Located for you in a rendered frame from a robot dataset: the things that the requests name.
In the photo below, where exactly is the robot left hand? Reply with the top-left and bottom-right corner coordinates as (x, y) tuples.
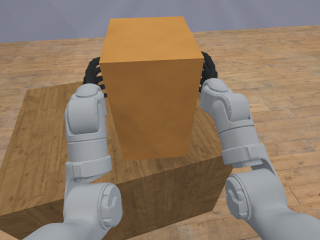
(82, 57), (108, 98)

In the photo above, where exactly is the robot right upper arm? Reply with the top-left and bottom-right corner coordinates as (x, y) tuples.
(225, 168), (320, 240)

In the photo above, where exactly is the carton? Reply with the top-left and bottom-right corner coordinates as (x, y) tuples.
(99, 16), (204, 161)

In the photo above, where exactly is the pedestal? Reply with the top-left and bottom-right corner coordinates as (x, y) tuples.
(0, 80), (233, 240)

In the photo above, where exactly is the robot left forearm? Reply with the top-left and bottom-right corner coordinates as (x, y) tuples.
(63, 83), (112, 219)

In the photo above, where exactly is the robot right forearm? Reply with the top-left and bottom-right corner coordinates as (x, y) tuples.
(200, 78), (287, 204)

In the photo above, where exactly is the robot left upper arm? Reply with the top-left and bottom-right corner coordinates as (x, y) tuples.
(22, 182), (123, 240)

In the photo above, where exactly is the robot right hand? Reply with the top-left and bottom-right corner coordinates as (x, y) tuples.
(198, 51), (218, 93)

